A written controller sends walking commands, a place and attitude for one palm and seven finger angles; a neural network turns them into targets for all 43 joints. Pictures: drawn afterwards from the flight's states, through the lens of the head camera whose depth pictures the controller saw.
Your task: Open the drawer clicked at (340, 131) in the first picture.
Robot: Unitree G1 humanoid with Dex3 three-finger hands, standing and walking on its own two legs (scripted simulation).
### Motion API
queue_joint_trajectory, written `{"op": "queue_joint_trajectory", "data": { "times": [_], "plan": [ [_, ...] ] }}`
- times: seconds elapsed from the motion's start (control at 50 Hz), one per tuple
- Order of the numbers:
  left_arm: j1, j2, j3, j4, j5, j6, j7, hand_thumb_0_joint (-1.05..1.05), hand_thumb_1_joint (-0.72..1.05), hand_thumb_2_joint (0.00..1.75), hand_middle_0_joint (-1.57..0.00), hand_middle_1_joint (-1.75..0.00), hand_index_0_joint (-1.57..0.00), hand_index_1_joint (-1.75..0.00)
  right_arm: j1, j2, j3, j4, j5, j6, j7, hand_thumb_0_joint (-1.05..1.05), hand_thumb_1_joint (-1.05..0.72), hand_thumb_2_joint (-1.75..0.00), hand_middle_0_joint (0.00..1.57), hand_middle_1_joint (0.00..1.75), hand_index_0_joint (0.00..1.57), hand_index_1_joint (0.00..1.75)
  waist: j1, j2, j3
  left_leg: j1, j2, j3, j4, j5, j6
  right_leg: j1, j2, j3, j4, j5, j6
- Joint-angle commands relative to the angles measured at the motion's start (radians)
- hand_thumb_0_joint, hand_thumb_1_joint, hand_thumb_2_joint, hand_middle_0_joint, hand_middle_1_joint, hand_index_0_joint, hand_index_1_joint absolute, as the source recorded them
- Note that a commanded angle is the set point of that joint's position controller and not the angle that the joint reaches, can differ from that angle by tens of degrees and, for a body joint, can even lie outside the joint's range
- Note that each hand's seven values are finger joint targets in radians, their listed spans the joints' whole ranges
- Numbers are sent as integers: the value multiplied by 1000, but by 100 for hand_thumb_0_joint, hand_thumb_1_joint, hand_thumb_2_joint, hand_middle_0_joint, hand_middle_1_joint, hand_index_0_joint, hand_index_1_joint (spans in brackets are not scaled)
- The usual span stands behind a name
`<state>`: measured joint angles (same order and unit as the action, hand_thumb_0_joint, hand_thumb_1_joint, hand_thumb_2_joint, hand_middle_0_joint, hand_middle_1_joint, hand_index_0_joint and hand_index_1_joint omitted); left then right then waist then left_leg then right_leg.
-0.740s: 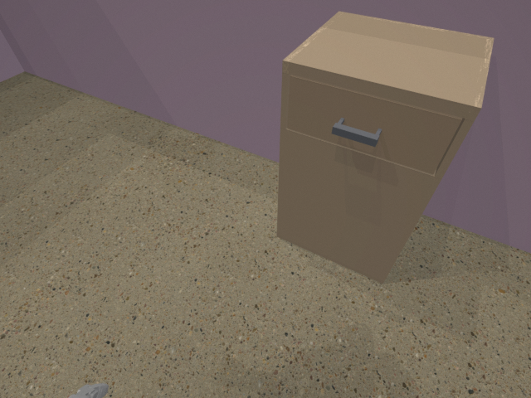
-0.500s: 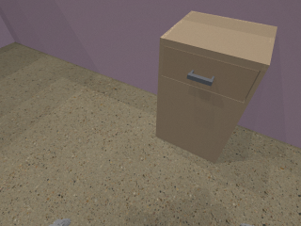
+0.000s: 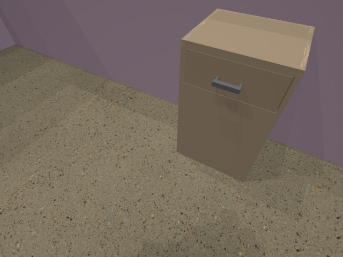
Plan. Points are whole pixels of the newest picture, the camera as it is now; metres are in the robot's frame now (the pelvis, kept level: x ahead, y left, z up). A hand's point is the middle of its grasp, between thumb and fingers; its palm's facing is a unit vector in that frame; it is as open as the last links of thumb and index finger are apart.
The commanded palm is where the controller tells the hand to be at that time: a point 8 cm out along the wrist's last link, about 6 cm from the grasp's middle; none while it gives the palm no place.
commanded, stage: stand and wait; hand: left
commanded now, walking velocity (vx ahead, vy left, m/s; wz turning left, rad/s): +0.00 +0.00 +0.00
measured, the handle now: (227, 84) +0.81 -0.20 -0.06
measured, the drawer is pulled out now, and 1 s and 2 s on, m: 0.00 0.00 0.00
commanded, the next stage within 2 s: look at it before walking up in 0.08 s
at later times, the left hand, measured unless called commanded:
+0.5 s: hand out of the picture +0.08 +0.25 -0.15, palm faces -0.03 -0.94 -0.33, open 7.4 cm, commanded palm none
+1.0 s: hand out of the picture +0.08 +0.24 -0.16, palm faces -0.06 -0.94 -0.33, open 7.4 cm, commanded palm none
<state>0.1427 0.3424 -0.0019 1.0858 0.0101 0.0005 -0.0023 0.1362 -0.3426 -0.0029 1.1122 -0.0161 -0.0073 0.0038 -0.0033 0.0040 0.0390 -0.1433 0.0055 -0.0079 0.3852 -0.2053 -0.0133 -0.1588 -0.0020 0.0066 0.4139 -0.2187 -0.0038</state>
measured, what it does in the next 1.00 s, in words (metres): stands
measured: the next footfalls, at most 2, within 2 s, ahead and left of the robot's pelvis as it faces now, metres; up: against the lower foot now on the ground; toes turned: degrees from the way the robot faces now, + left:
left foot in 1.68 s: +0.03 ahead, +0.12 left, +0.00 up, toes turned -21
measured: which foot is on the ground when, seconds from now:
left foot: down 0.00-1.00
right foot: down 0.00-1.00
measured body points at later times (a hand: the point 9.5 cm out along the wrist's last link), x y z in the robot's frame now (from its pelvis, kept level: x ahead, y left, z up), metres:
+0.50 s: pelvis +0.00 +0.00 +0.00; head +0.01 +0.00 +0.45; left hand +0.08 +0.30 -0.13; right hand +0.08 -0.29 -0.13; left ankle +0.00 +0.13 -0.74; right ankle +0.00 -0.12 -0.74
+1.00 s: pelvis +0.00 +0.00 +0.00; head +0.02 -0.01 +0.44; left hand +0.09 +0.28 -0.14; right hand +0.08 -0.29 -0.14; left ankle +0.00 +0.13 -0.74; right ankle +0.01 -0.12 -0.74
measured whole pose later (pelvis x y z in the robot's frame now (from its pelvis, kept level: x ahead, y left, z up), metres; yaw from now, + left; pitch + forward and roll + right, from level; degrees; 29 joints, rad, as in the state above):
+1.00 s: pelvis +0.00 +0.00 +0.00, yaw -4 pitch -1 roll +1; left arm 0.17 0.31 0.01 1.03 0.01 0.04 0.01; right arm 0.11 -0.30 -0.02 1.04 -0.02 0.01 -0.02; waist 0.02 0.00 0.05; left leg -0.16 0.03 0.06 0.44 -0.25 -0.02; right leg -0.22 0.02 0.07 0.50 -0.25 -0.01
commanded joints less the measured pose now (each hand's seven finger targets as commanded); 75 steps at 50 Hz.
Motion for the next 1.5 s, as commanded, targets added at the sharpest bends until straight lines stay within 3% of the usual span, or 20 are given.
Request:
{"op": "queue_joint_trajectory", "data": {
  "times": [0.0,0.4,0.46,0.8,0.88,0.96,1.0,1.04,1.06,1.08,1.1,1.12,1.14,1.16,1.18,1.2,1.24,1.28,1.4,1.48],
  "plan": [
    [-51,206,39,-68,0,-28,14,0,90,90,-20,-30,-20,-30,-61,-200,-35,-69,5,-26,-16,0,-90,-90,20,30,20,30,5,-13,-59,0,104,-95,-67,81,41,-7,-116,112,-94,58,-31],
    [-56,204,39,-67,3,-27,13,0,90,90,-20,-30,-20,-30,-68,-201,-36,-66,7,-28,-15,0,-90,-90,20,30,20,30,4,-9,-45,3,108,-96,-85,82,40,-12,-114,107,-101,66,-27],
    [-55,207,39,-67,2,-30,13,0,90,90,-20,-30,-20,-30,-62,-201,-35,-67,8,-29,-16,0,-90,-90,20,30,20,30,2,-11,-81,20,110,-97,-73,128,41,12,-116,105,-92,117,-28],
    [-55,211,40,-62,1,-28,14,0,90,90,-20,-30,-20,-30,-73,-208,-34,-63,8,-30,-20,0,-90,-90,20,30,20,30,5,-4,-81,55,119,-80,-74,191,38,22,-115,102,-84,204,-28],
    [9,97,30,-78,2,11,19,0,90,90,-20,-30,-20,-30,3,-85,-25,-76,5,-4,-30,0,-90,-90,20,30,20,30,-4,-6,-74,64,131,-13,4,207,17,-52,-100,125,-1,292,-18],
    [33,92,48,-139,8,32,12,0,90,90,-20,-30,-20,-30,21,-107,-54,-135,3,14,-38,0,-90,-90,20,30,20,30,-5,27,-59,47,184,-15,29,158,43,-156,-50,121,122,249,-13],
    [46,74,55,-167,8,39,5,0,90,90,-20,-30,-20,-30,11,-117,-68,-167,1,17,-39,0,-90,-90,20,30,20,30,-1,90,-42,7,239,-44,9,128,77,-198,-14,93,230,154,-4],
    [60,47,61,-188,8,45,0,0,90,90,-20,-30,-20,-30,1,-122,-77,-189,0,13,-36,0,-90,-90,20,30,20,30,9,174,-40,-31,334,-93,-29,201,149,-217,10,22,405,-172,12],
    [81,34,68,-197,7,49,-3,0,90,90,-20,-30,-20,-30,-23,-119,-80,-206,-2,11,-36,0,-90,-90,20,30,20,30,22,191,-39,-63,367,-86,-24,231,172,-200,-13,12,445,-252,15],
    [111,27,74,-197,8,48,-6,0,90,90,-20,-30,-20,-30,-53,-111,-83,-219,-5,12,-36,0,-90,-90,20,30,20,30,45,167,-27,-119,363,-55,23,246,161,-142,-36,19,405,-243,10],
    [170,20,79,-189,11,41,-9,0,90,90,-20,-30,-20,-30,-72,-109,-85,-228,-7,15,-35,0,-90,-90,20,30,20,30,74,119,-43,-138,316,9,126,232,117,-75,-35,0,284,-153,8],
    [229,53,88,-177,17,27,-7,0,90,90,-20,-30,-20,-30,-69,-84,-85,-237,-2,23,-33,0,-90,-90,20,30,20,30,96,-19,-52,-201,213,97,341,99,39,-6,-74,78,77,72,-7],
    [235,174,109,-185,30,8,10,0,90,90,-20,-30,-20,-30,-26,9,-70,-265,6,28,-26,0,-90,-90,20,30,20,30,72,-388,-52,-439,31,157,619,-333,-45,55,-331,509,-92,349,-92],
    [258,147,106,-187,10,10,22,0,90,90,-20,-30,-20,-30,-59,-24,-72,-269,7,38,-34,0,-90,-90,20,30,20,30,93,-284,-64,-388,31,-15,700,-373,-31,-30,-341,554,-148,339,-148],
    [194,131,105,-199,13,15,25,0,90,90,-20,-30,-20,-30,-69,-10,-77,-260,9,38,-33,0,-90,-90,20,30,20,30,59,-209,-24,-411,41,-39,766,-323,-26,-65,-318,550,-144,209,-191],
    [143,98,100,-213,11,13,25,0,90,90,-20,-30,-20,-30,-51,-13,-78,-247,6,35,-30,0,-90,-90,20,30,20,30,37,-149,-18,-415,55,-50,780,-255,-28,-66,-279,492,-125,184,-202],
    [116,63,96,-225,8,6,26,0,90,90,-20,-30,-20,-30,-5,10,-77,-216,1,33,-26,0,-90,-90,20,30,20,30,15,-81,-73,-382,61,-30,755,-171,-40,-33,-216,386,-92,232,-176],
    [131,52,97,-222,8,5,25,0,90,90,-20,-30,-20,-30,19,26,-76,-205,0,36,-28,0,-90,-90,20,30,20,30,16,-104,-103,-369,50,-17,721,-152,-47,-8,-192,353,-89,221,-165],
    [196,34,105,-195,13,9,25,0,90,90,-20,-30,-20,-30,-11,43,-72,-215,1,33,-36,0,-90,-90,20,30,20,30,46,-125,-100,-369,34,-14,592,-174,-47,33,-183,407,-100,221,-178],
    [172,42,110,-202,19,15,25,0,90,90,-20,-30,-20,-30,10,47,-68,-214,4,28,-36,0,-90,-90,20,30,20,30,37,-129,-96,-313,27,-11,485,-196,-33,-5,-176,442,-122,117,-186]
  ]
}}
